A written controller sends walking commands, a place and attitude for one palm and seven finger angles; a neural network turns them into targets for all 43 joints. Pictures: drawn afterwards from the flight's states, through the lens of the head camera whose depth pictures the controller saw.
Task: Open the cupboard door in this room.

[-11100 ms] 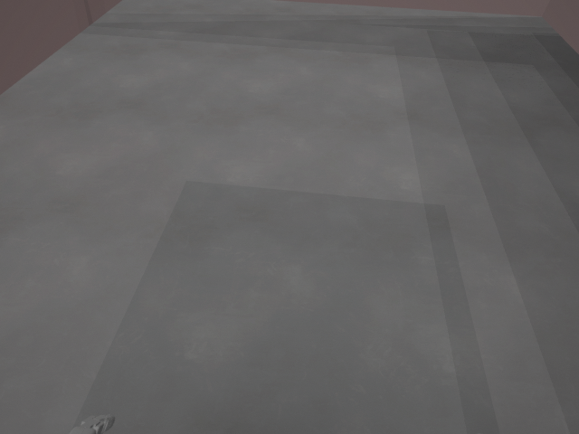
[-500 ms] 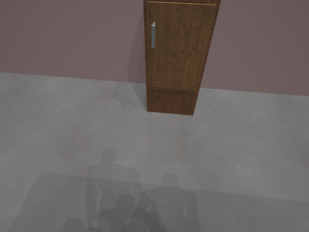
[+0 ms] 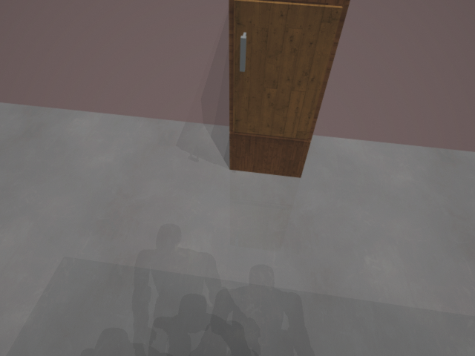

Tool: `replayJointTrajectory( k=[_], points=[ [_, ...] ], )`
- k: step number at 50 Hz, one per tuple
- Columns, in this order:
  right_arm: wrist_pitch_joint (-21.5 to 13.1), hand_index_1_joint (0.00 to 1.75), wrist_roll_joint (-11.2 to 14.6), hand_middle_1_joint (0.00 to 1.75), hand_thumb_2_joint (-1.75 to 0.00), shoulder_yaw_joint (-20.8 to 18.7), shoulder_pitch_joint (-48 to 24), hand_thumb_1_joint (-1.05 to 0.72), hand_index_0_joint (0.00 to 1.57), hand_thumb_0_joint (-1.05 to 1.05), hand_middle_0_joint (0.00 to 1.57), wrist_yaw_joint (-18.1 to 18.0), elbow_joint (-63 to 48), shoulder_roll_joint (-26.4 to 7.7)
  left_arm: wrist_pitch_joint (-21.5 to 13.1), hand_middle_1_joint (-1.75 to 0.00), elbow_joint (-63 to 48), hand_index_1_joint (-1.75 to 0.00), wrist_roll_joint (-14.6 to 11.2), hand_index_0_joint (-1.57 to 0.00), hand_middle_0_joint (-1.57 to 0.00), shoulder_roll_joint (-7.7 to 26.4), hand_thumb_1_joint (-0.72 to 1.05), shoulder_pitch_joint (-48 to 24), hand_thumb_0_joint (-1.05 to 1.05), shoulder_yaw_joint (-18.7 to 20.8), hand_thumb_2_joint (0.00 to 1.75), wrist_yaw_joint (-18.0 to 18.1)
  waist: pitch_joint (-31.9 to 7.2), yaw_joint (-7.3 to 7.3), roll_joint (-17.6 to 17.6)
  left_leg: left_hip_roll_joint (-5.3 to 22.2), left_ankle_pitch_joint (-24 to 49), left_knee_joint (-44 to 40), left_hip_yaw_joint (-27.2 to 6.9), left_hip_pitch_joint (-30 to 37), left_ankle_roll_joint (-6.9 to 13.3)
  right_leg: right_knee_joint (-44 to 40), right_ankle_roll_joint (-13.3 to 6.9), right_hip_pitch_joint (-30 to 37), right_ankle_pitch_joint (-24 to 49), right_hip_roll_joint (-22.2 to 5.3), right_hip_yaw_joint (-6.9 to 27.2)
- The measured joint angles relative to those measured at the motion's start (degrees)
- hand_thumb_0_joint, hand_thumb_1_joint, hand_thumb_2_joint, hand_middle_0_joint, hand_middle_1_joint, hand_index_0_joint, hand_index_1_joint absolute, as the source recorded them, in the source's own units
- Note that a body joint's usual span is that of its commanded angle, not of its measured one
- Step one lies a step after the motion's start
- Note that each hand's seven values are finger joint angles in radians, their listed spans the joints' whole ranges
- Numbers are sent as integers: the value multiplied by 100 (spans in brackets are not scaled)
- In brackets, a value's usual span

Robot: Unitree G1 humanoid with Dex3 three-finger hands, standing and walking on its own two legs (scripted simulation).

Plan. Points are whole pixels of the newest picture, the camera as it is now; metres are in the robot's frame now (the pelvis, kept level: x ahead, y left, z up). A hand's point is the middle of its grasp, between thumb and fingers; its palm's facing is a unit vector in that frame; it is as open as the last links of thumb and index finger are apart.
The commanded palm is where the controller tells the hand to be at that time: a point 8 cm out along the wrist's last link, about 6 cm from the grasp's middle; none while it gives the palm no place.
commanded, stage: look at it before walking up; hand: left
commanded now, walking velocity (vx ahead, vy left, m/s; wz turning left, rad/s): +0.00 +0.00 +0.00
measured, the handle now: (243, 52) +1.16 +0.05 -0.04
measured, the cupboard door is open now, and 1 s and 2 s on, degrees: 0 0 0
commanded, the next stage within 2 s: walk to a spot facing it in 0.24 s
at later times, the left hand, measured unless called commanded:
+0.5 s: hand out of the picture -0.01 +0.19 -0.18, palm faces +0.03 -0.98 -0.18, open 7.4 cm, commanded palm none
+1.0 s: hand (177, 282) +0.30 +0.16 -0.17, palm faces -0.27 -0.95 -0.18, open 7.4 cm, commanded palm none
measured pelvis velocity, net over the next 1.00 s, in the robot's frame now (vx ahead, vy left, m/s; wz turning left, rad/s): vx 0.14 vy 0.01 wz -0.27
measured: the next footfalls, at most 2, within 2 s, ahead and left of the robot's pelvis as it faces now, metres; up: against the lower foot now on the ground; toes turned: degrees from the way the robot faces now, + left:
right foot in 1.08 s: +0.31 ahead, -0.15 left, +0.00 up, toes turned -26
left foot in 1.54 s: +0.42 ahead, +0.03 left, +0.00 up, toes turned -9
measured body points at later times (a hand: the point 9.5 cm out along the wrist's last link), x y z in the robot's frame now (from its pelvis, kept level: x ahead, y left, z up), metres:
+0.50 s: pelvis +0.01 +0.01 +0.00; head +0.01 +0.02 +0.45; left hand -0.01 +0.24 -0.17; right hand +0.00 -0.21 -0.16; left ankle +0.02 +0.14 -0.74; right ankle -0.05 -0.09 -0.74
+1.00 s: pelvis +0.14 +0.01 -0.01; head +0.19 -0.01 +0.43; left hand +0.31 +0.21 -0.16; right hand -0.02 -0.16 -0.16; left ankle +0.02 +0.14 -0.74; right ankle +0.24 -0.14 -0.70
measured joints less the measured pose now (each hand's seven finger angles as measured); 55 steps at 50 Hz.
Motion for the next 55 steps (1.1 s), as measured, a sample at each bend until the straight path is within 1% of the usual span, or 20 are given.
replayJointTrajectory(
  k=[14, 21, 24, 28, 29, 30, 31, 32, 34, 35, 36, 38, 41, 44, 47, 49, 51, 53, 54, 55],
  points=[
    [-16, 30, 0, 30, -90, 14, -12, -92, 20, 0, 20, 37, -9, -22, -6, -30, -123, -29, 1, -20, -20, 189, 91, -221, 0, 34, 90, -18, 31, -34, -2, -42, 0, -15, 17, 31, 45, -40, 45, 40, 25, -41, 12],
    [-23, 30, -20, 30, -90, 1, -55, -91, 20, 0, 20, 46, -28, -81, 4, -30, -144, -29, -1, -20, -20, 249, 91, -297, 0, 53, 90, -39, 28, -21, -9, -49, -25, 20, 50, 20, 74, -52, 75, 37, 40, -55, 44],
    [7, 30, -52, 30, -90, -41, -4, -91, 20, 0, 20, 68, -81, -105, 54, -30, -143, -29, 16, -20, -20, 229, 91, -201, 0, 107, 90, -97, -50, -3, 19, 15, -247, 323, 110, -88, 83, 111, 78, -41, -66, -25, 119],
    [41, 30, -80, 30, -90, -120, 133, -91, 20, 0, 20, 131, -194, -144, 71, -30, -143, -29, 53, -20, -20, 188, 90, 29, 0, 217, 90, -172, -154, 18, 57, 117, -1018, 1064, 161, -358, 100, 316, 87, -107, -274, 43, 200],
    [28, 30, -79, 30, -90, -135, 161, -91, 20, 0, 20, 142, -227, -157, 56, -30, -134, -29, 60, -20, -20, 179, 90, 86, 0, 241, 90, -182, -157, 22, 56, 120, -1112, 1148, 186, -395, 100, 362, 105, -110, -324, 49, 220],
    [1, 30, -74, 30, -90, -145, 176, -91, 20, 0, 20, 147, -255, -162, 46, -30, -119, -29, 61, -20, -20, 178, 90, 144, 0, 265, 90, -190, -150, 37, 25, 105, -1010, 1154, 224, -370, 138, 446, 134, -125, -391, 33, 270],
    [-44, 30, -70, 30, -90, -150, 184, -91, 20, 0, 20, 144, -284, -153, 49, -30, -99, -29, 59, -20, -20, 190, 90, 205, 0, 290, 90, -203, -139, 46, -54, 64, -823, 1110, 309, -305, 189, 594, 164, -168, -489, -18, 356],
    [-117, 30, -82, 30, -90, -158, 187, -91, 20, 0, 20, 136, -324, -138, 75, -30, -73, -29, 53, -20, -20, 203, 90, 249, 0, 313, 90, -222, -127, 45, -142, 19, -845, 1113, 429, -246, 243, 911, 103, -309, -600, -84, 444],
    [-287, 30, -125, 30, -90, -166, 240, -91, 20, 0, 20, 85, -434, -134, 192, -30, -28, -29, 70, -20, -20, 196, 90, 230, 0, 324, 90, -251, -85, -18, -142, 30, -1044, 1089, 606, -121, 311, 2263, 15, -888, -967, -87, 486],
    [-338, 30, -131, 30, -90, -158, 291, -91, 20, 0, 20, 56, -471, -123, 239, -30, -30, -29, 79, -20, -20, 203, 91, 176, 0, 333, 90, -266, -52, -60, -118, 43, -1089, 1007, 672, -27, 327, 2963, -14, -1213, -972, -83, 465],
    [-367, 30, -132, 30, -90, -148, 354, -91, 20, 0, 20, 37, -487, -98, 263, -30, -54, -29, 90, -20, -20, 225, 91, 102, 0, 348, 90, -287, -20, -93, -107, 46, -1080, 877, 730, 85, 326, 3523, -21, -1518, -862, -105, 424],
    [-391, 30, -131, 30, -90, -125, 509, -91, 20, 0, 20, 17, -454, -22, 282, -30, -177, -29, 113, -20, -20, 294, 91, -84, 1, 398, 90, -323, 35, -114, -108, 39, -994, 557, 839, 331, 297, 4243, 22, -2064, -512, -189, 351],
    [-388, 30, -114, 30, -90, -98, 751, -91, 20, 0, 20, 10, -330, 103, 293, -30, -467, -29, 124, -19, -19, 394, 91, -400, 1, 474, 90, -361, 94, -79, -119, 25, -917, 114, 1024, 687, 251, 4624, 122, -2747, 33, -338, 301],
    [-370, 30, -102, 30, -90, -91, 954, -91, 20, 0, 20, 16, -217, 205, 312, -30, -743, -29, 126, -19, -19, 453, 91, -739, 1, 526, 90, -395, 161, -79, -118, 22, -934, -194, 1211, 1017, 164, 4399, 190, -3198, 425, -461, 237],
    [-349, 30, -115, 30, -90, -119, 1078, -91, 20, 0, 20, 29, -164, 249, 316, -30, -965, -29, 116, -19, -19, 457, 91, -1094, 0, 533, 90, -430, 284, -150, -63, 54, -1034, -389, 1386, 1344, 50, 3511, 192, -3301, 668, -529, 77],
    [-332, 30, -121, 30, -90, -146, 1114, -91, 20, 0, 20, 41, -162, 249, 290, -30, -1089, -29, 110, -19, -19, 447, 91, -1322, 0, 527, 90, -448, 388, -223, -22, 93, -1152, -443, 1511, 1556, -54, 2777, 133, -3210, 766, -496, -27],
    [-310, 30, -115, 30, -90, -183, 1128, -91, 20, 0, 20, 61, -169, 227, 231, -30, -1200, -29, 109, -19, -19, 438, 91, -1511, 0, 511, 90, -459, 480, -281, 36, 188, -1352, -358, 1639, 1735, -190, 2190, 15, -3034, 731, -371, -130],
    [-267, 30, -99, 30, -90, -218, 1148, -91, 20, 0, 20, 89, -172, 193, 117, -30, -1302, -29, 120, -19, -19, 447, 91, -1610, 0, 488, 90, -468, 529, -290, 91, 385, -1675, 111, 1731, 1797, -300, 1699, -133, -2699, 670, -179, -258],
    [-233, 30, -81, 30, -90, -227, 1179, -91, 20, 0, 20, 113, -170, 189, 28, -30, -1345, -29, 130, -19, -19, 478, 91, -1601, 0, 472, 90, -475, 513, -256, 55, 512, -1840, 692, 1724, 1697, -310, 1384, -201, -2411, 784, -113, -317],
    [-182, 30, -44, 30, -90, -232, 1146, -91, 20, 0, 20, 144, -179, 168, -76, -30, -1371, -29, 134, -19, -19, 502, 91, -1587, 0, 468, 90, -459, 499, -185, 29, 639, -1856, 1625, 1511, 1392, -225, 1404, -327, -2366, 1059, -64, -325]
  ],
)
